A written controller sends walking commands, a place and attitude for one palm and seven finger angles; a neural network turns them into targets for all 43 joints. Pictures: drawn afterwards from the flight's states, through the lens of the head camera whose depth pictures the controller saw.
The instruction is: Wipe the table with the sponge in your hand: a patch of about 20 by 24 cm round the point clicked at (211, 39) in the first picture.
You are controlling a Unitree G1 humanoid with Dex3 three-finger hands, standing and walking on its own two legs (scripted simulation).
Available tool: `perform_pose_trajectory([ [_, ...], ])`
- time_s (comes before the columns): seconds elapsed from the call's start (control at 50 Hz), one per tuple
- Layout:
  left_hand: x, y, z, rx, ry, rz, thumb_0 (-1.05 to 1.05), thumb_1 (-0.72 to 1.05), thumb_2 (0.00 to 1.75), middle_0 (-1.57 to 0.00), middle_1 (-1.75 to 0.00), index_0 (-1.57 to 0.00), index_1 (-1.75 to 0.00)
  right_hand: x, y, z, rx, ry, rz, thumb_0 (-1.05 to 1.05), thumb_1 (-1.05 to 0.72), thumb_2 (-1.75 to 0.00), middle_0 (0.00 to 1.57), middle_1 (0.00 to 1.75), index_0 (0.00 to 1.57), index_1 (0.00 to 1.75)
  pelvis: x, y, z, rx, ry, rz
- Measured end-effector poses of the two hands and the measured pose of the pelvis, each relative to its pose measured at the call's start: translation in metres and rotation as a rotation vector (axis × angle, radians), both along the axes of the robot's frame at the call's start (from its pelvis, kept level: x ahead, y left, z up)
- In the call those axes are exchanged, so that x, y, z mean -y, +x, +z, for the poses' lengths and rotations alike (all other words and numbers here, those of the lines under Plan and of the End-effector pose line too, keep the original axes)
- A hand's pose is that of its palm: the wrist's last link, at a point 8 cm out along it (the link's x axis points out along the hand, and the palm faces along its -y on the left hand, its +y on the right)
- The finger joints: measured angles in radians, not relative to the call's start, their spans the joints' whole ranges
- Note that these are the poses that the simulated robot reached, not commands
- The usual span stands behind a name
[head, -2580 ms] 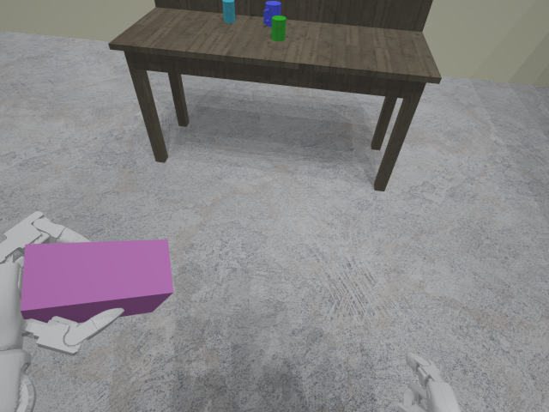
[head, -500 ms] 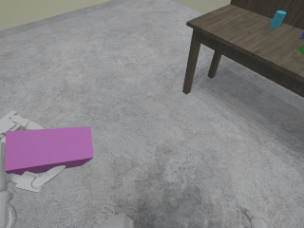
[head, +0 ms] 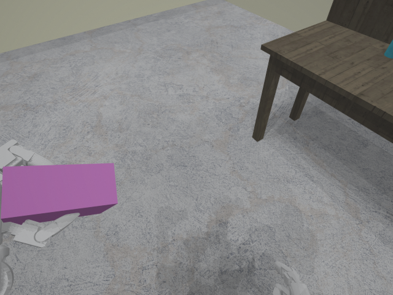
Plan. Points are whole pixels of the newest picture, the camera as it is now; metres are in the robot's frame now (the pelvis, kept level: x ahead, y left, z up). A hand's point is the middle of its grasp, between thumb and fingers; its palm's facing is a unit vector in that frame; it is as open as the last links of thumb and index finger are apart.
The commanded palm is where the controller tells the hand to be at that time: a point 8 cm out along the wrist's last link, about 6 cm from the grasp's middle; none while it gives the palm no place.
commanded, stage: walk to a spot facing it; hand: left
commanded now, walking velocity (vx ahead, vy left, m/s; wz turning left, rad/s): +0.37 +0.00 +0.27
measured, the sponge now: (77, 193) +0.23 +0.21 +0.16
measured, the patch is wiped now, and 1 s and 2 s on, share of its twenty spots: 0.00 0.00 0.00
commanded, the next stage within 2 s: none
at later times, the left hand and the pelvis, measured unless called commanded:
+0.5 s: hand (73, 123) +0.35 +0.26 +0.19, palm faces +0.50 -0.77 -0.39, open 9.9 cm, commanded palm +0.27 +0.29 +0.19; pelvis +0.14 +0.00 -0.01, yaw +6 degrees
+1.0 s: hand (108, 92) +0.44 +0.22 +0.19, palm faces +0.57 -0.68 -0.46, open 9.8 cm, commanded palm +0.36 +0.26 +0.19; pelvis +0.28 -0.05 +0.01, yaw +16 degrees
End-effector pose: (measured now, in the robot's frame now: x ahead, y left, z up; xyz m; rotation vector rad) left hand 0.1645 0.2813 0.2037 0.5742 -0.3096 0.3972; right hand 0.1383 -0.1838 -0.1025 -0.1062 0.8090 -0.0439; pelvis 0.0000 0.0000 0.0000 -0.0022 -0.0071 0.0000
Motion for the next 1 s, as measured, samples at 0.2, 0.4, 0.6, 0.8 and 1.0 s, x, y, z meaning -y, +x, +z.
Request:
perform_pose_trajectory([
  [0.2, 0.027, 0.051, 0.002, -0.027, -0.030, -0.012, -0.01, -0.48, 0.98, -0.78, -1.33, -0.79, -1.33, 0.080, 0.070, 0.017, -0.040, -0.154, -0.021, 0.01, -0.91, -0.90, 0.20, 0.30, 0.20, 0.30, 0.019, 0.052, 0.011, -0.002, 0.032, 0.065],
  [0.4, -0.008, 0.102, -0.004, 0.094, -0.020, 0.030, -0.01, -0.48, 0.98, -0.78, -1.33, -0.79, -1.33, 0.073, 0.158, 0.033, 0.068, -0.246, -0.019, 0.01, -0.91, -0.90, 0.20, 0.29, 0.20, 0.30, 0.000, 0.119, -0.008, 0.007, 0.031, 0.068],
  [0.6, 0.008, 0.149, 0.015, 0.077, -0.007, -0.007, -0.01, -0.48, 0.99, -0.78, -1.33, -0.79, -1.33, 0.001, 0.210, 0.029, 0.078, -0.015, 0.077, 0.01, -0.91, -0.90, 0.20, 0.30, 0.20, 0.30, 0.012, 0.167, 0.008, -0.009, -0.010, 0.108],
  [0.8, 0.029, 0.182, -0.004, 0.007, -0.012, 0.190, -0.01, -0.48, 0.99, -0.78, -1.33, -0.79, -1.33, 0.036, 0.270, -0.014, -0.025, -0.026, 0.186, 0.01, -0.90, -0.90, 0.21, 0.30, 0.21, 0.30, 0.050, 0.230, -0.006, 0.013, 0.007, 0.195],
  [1.0, 0.031, 0.223, 0.006, -0.021, -0.020, 0.183, -0.01, -0.48, 0.99, -0.78, -1.33, -0.79, -1.33, 0.090, 0.354, 0.031, -0.001, -0.209, 0.169, 0.01, -0.91, -0.90, 0.20, 0.30, 0.20, 0.30, 0.051, 0.285, 0.013, -0.012, 0.041, 0.271],
])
